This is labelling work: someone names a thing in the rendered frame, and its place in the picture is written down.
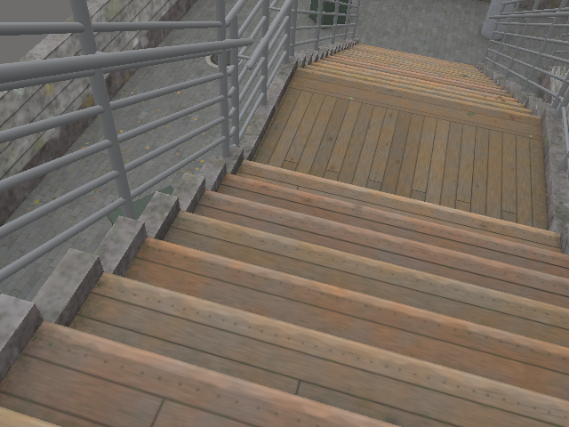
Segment stairs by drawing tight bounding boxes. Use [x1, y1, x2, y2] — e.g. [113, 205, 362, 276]
[0, 159, 569, 427]
[304, 44, 533, 115]

